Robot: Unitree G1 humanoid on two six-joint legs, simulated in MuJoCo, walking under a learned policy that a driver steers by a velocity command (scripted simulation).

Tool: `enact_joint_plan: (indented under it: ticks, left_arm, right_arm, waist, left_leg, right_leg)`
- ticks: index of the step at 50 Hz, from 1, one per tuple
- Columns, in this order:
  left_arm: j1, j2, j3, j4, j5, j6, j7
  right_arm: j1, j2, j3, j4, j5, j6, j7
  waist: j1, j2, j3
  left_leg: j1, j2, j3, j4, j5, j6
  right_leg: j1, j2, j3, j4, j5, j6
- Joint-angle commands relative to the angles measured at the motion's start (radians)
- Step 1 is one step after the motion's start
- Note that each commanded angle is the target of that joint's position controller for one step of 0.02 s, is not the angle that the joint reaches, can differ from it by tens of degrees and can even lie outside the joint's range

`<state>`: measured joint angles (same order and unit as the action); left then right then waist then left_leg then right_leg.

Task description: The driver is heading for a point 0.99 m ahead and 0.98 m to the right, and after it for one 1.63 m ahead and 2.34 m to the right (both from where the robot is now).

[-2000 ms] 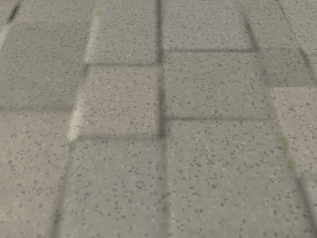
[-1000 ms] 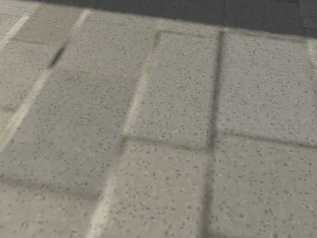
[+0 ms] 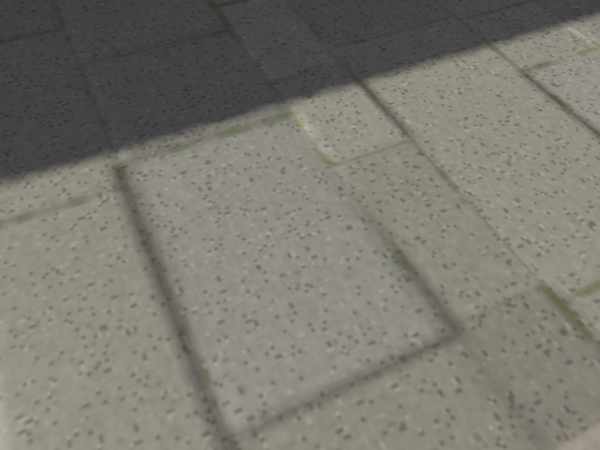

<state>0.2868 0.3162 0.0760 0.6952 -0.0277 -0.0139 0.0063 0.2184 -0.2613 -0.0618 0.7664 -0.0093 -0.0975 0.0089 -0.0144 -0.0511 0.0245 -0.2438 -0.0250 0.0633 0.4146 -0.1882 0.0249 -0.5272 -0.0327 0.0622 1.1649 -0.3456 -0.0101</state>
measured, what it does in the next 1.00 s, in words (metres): walks ahead, turning right: right foot, then left foot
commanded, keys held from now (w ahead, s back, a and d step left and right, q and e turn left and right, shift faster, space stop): w+e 1.00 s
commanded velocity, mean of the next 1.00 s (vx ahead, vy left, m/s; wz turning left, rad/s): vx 0.50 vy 0.00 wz -0.60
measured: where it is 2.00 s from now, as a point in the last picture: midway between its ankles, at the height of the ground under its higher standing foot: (458, 328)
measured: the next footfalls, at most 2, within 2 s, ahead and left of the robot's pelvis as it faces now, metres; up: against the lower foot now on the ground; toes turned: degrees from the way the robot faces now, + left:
right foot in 0.34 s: +0.33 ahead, -0.17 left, +0.00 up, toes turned -15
left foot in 0.80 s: +0.66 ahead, -0.07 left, +0.00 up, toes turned -32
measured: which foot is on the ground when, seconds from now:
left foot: down 0.00-0.34, up 0.36-0.78, down 0.80-1.00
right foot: up 0.00-0.32, down 0.34-0.82, up 0.84-1.00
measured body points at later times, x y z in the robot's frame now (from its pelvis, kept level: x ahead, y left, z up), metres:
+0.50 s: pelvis +0.27 -0.08 +0.00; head +0.30 -0.11 +0.44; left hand +0.47 +0.15 -0.10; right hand +0.31 -0.39 -0.11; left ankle +0.28 +0.09 -0.65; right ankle +0.29 -0.16 -0.74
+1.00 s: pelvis +0.55 -0.13 +0.00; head +0.57 -0.14 +0.45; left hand +0.81 +0.04 -0.11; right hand +0.49 -0.42 -0.10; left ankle +0.63 -0.05 -0.74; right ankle +0.45 -0.23 -0.65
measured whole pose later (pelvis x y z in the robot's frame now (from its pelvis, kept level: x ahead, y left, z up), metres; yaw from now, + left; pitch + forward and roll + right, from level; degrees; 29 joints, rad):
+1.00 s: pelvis +0.55 -0.13 +0.00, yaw -36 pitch +1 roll +2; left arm 0.29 0.32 0.07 0.68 -0.03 -0.01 0.01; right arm 0.23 -0.27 -0.06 0.76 -0.01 -0.09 0.01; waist -0.02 -0.05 0.03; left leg -0.24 -0.02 0.07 0.41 -0.20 0.03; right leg -0.53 -0.04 0.07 1.17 -0.34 -0.01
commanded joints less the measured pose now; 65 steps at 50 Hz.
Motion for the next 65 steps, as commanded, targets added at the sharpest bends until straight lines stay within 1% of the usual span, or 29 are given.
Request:
enact_joint_plan:
  ticks: [1,7,12,14,15,16,17,18,19,20,21,22,23,27,32,37,39,40,41,42,43,44,45,47,51,57,61,63,65]
  left_arm:
    - [-0.033,0.043,0.014,-0.100,0.002,-0.003,-0.005]
    - [-0.164,0.017,-0.002,-0.133,0.004,-0.017,-0.033]
    - [-0.280,0.020,-0.004,-0.186,0.001,-0.017,-0.061]
    - [-0.245,0.053,0.013,-0.192,0.008,-0.012,-0.064]
    - [-0.170,0.084,0.030,-0.178,0.010,-0.008,-0.062]
    - [-0.014,0.127,0.058,-0.137,0.008,-0.004,-0.055]
    - [0.163,0.198,0.091,-0.091,0.003,0.007,-0.035]
    - [0.121,0.315,0.101,-0.099,-0.007,-0.001,-0.027]
    - [0.156,0.235,0.076,-0.132,0.000,-0.019,-0.033]
    - [0.124,0.180,0.057,-0.115,0.009,-0.035,-0.037]
    - [0.071,0.158,0.049,-0.113,0.008,-0.042,-0.037]
    - [0.000,0.131,0.040,-0.122,0.011,-0.043,-0.034]
    - [-0.043,0.109,0.030,-0.137,0.024,-0.044,-0.030]
    - [-0.046,0.128,0.033,-0.121,0.020,-0.051,-0.009]
    - [0.030,0.153,0.041,-0.076,0.009,-0.039,0.011]
    - [0.078,0.139,0.041,-0.040,0.000,-0.028,0.014]
    - [0.061,0.124,0.038,-0.041,0.004,-0.020,0.014]
    - [0.061,0.084,0.024,-0.046,0.009,-0.020,0.012]
    - [0.082,0.022,0.000,-0.063,0.026,-0.022,0.010]
    - [0.210,-0.006,-0.010,-0.093,-0.011,-0.030,0.010]
    - [0.187,0.102,0.008,-0.061,-0.018,-0.029,0.014]
    - [0.078,0.148,0.022,-0.072,-0.010,-0.024,0.013]
    - [0.029,0.139,0.023,-0.080,0.000,-0.019,0.015]
    - [0.000,0.105,0.025,-0.094,0.003,-0.016,0.005]
    - [-0.039,0.043,0.011,-0.117,0.002,-0.001,-0.003]
    - [-0.175,0.015,-0.006,-0.145,0.005,-0.016,-0.034]
    - [-0.270,0.017,-0.008,-0.183,0.001,-0.017,-0.058]
    - [-0.253,0.047,0.008,-0.192,0.009,-0.014,-0.064]
    - [-0.057,0.116,0.047,-0.146,0.021,-0.011,-0.059]
  right_arm:
    - [-0.008,-0.131,-0.032,-0.036,0.004,-0.020,-0.005]
    - [0.012,-0.180,-0.043,-0.001,0.008,-0.006,-0.011]
    - [0.076,-0.225,-0.055,0.035,0.030,0.020,-0.012]
    - [0.071,-0.256,-0.064,0.035,0.041,0.033,-0.017]
    - [0.067,-0.270,-0.069,0.034,0.045,0.041,-0.021]
    - [0.053,-0.263,-0.065,0.029,0.049,0.047,-0.025]
    - [0.066,-0.222,-0.047,0.016,0.027,0.043,-0.029]
    - [0.154,-0.073,0.002,-0.049,-0.017,0.020,-0.015]
    - [0.061,-0.150,-0.005,-0.057,0.015,-0.017,-0.001]
    - [-0.037,-0.198,-0.019,-0.089,0.052,-0.036,0.007]
    - [-0.049,-0.184,-0.011,-0.091,0.043,-0.046,0.004]
    - [-0.045,-0.183,-0.014,-0.079,0.017,-0.047,-0.003]
    - [-0.025,-0.191,-0.020,-0.072,0.006,-0.038,-0.003]
    - [-0.042,-0.146,-0.011,-0.079,-0.010,-0.002,-0.004]
    - [-0.235,-0.099,0.012,-0.126,0.001,-0.006,0.009]
    - [-0.259,-0.154,-0.010,-0.146,0.017,-0.021,0.021]
    - [-0.167,-0.171,-0.025,-0.124,0.017,-0.029,0.018]
    - [-0.070,-0.199,-0.040,-0.107,0.006,-0.034,0.011]
    - [0.078,-0.254,-0.054,-0.096,-0.007,-0.035,0.003]
    - [0.146,-0.317,-0.071,-0.059,-0.013,-0.020,0.011]
    - [0.113,-0.214,-0.049,-0.081,0.011,-0.016,0.016]
    - [0.074,-0.163,-0.035,-0.088,0.013,-0.009,0.010]
    - [0.029,-0.148,-0.028,-0.092,0.002,-0.004,0.007]
    - [-0.005,-0.120,-0.018,-0.077,-0.008,-0.003,0.000]
    - [0.008,-0.140,-0.029,-0.042,0.005,-0.016,-0.003]
    - [0.023,-0.187,-0.041,-0.008,0.009,0.000,-0.010]
    - [0.074,-0.223,-0.051,0.022,0.028,0.020,-0.012]
    - [0.061,-0.251,-0.059,0.022,0.038,0.034,-0.016]
    - [0.036,-0.266,-0.064,0.010,0.050,0.050,-0.028]
  waist:
    - [-0.004,0.148,-0.001]
    - [-0.044,0.111,0.021]
    - [-0.068,0.110,0.061]
    - [-0.026,0.140,0.020]
    - [0.024,0.152,-0.031]
    - [0.115,0.133,-0.111]
    - [0.191,0.053,-0.204]
    - [0.055,-0.232,-0.280]
    - [0.134,-0.123,-0.414]
    - [0.144,-0.071,-0.264]
    - [0.100,-0.002,-0.174]
    - [0.056,0.032,-0.118]
    - [0.019,0.014,-0.096]
    - [-0.006,0.018,-0.053]
    - [0.070,-0.011,-0.010]
    - [0.066,-0.049,-0.013]
    - [0.013,-0.076,-0.035]
    - [-0.034,-0.060,-0.105]
    - [-0.083,0.068,-0.251]
    - [-0.018,0.425,-0.349]
    - [-0.042,0.287,-0.263]
    - [-0.066,0.196,-0.147]
    - [-0.051,0.128,-0.089]
    - [-0.016,0.153,-0.027]
    - [-0.009,0.144,0.000]
    - [-0.049,0.114,0.026]
    - [-0.069,0.112,0.060]
    - [-0.033,0.131,0.043]
    - [0.085,0.140,-0.073]
  left_leg:
    - [0.126,0.288,-0.237,-0.258,0.073,0.165]
    - [0.175,0.262,-0.014,-0.268,0.242,0.140]
    - [0.290,0.302,0.065,-0.224,0.349,0.110]
    - [0.334,0.306,0.105,-0.106,0.672,0.090]
    - [0.335,0.299,0.125,0.020,0.831,0.079]
    - [0.265,0.270,0.156,0.218,0.864,0.052]
    - [0.027,0.234,0.155,0.511,0.603,0.009]
    - [-0.429,0.033,0.086,0.867,-0.355,-0.050]
    - [-0.532,0.014,-0.146,0.981,-0.411,-0.038]
    - [-0.609,0.059,-0.152,0.964,-0.309,-0.019]
    - [-0.573,0.099,-0.148,0.874,-0.220,-0.010]
    - [-0.507,0.128,-0.148,0.787,-0.172,-0.019]
    - [-0.436,0.147,-0.155,0.741,-0.137,-0.026]
    - [-0.369,0.129,-0.121,0.571,-0.043,-0.086]
    - [-0.265,0.053,-0.108,0.208,0.273,-0.102]
    - [-0.214,0.036,-0.156,0.091,0.194,-0.062]
    - [-0.095,0.027,-0.131,0.051,0.127,-0.025]
    - [0.072,0.065,-0.149,0.041,0.120,0.012]
    - [0.330,0.242,-0.323,0.055,0.068,0.071]
    - [0.587,0.438,-0.814,-0.075,-0.224,0.222]
    - [0.539,0.434,-0.850,-0.122,-0.428,0.200]
    - [0.426,0.395,-0.682,-0.130,-0.378,0.159]
    - [0.315,0.354,-0.555,-0.139,-0.235,0.140]
    - [0.180,0.295,-0.388,-0.180,-0.053,0.132]
    - [0.146,0.292,-0.227,-0.250,0.101,0.164]
    - [0.188,0.266,-0.007,-0.265,0.256,0.137]
    - [0.270,0.296,0.060,-0.242,0.319,0.112]
    - [0.315,0.299,0.101,-0.138,0.623,0.091]
    - [0.286,0.263,0.140,0.161,0.909,0.050]
  right_leg:
    - [-0.186,-0.085,0.044,-0.053,0.073,0.013]
    - [-0.160,-0.075,-0.018,-0.357,0.349,0.014]
    - [-0.129,-0.044,-0.089,-0.516,0.301,-0.033]
    - [-0.032,0.013,-0.141,-0.537,0.195,-0.073]
    - [0.076,0.054,-0.167,-0.546,0.153,-0.099]
    - [0.295,0.096,-0.179,-0.608,0.208,-0.137]
    - [0.613,0.031,-0.035,-0.621,0.224,-0.188]
    - [0.918,-0.236,0.540,-0.704,0.059,-0.367]
    - [0.958,-0.300,0.773,-0.847,-0.089,-0.409]
    - [0.863,-0.273,0.631,-0.872,-0.021,-0.355]
    - [0.715,-0.229,0.512,-0.873,0.073,-0.321]
    - [0.580,-0.191,0.423,-0.880,0.185,-0.296]
    - [0.486,-0.163,0.367,-0.900,0.278,-0.288]
    - [0.310,-0.117,0.259,-0.942,0.428,-0.295]
    - [0.235,-0.047,0.197,-0.926,0.285,-0.220]
    - [0.355,-0.100,0.332,-0.805,0.208,-0.188]
    - [0.365,-0.085,0.356,-0.723,0.247,-0.162]
    - [0.330,-0.034,0.318,-0.593,0.275,-0.129]
    - [0.205,0.036,0.226,-0.304,0.102,-0.087]
    - [-0.140,0.142,0.117,0.001,-0.267,-0.028]
    - [-0.247,0.061,0.145,0.124,-0.218,-0.011]
    - [-0.272,0.031,0.115,0.145,-0.125,-0.004]
    - [-0.236,-0.002,0.087,0.126,-0.057,0.002]
    - [-0.173,-0.055,0.081,0.051,0.016,0.002]
    - [-0.192,-0.082,0.046,-0.060,0.072,0.015]
    - [-0.157,-0.073,-0.024,-0.367,0.342,0.012]
    - [-0.124,-0.050,-0.080,-0.501,0.324,-0.024]
    - [-0.053,-0.001,-0.125,-0.538,0.232,-0.059]
    - [0.211,0.090,-0.173,-0.607,0.243,-0.109]
Keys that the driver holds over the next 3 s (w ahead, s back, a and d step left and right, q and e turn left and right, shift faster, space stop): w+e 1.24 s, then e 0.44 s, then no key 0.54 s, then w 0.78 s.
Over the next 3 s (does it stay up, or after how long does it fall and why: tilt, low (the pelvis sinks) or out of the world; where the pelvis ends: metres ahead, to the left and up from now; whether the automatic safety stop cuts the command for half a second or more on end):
stays up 0.87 -0.68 -0.02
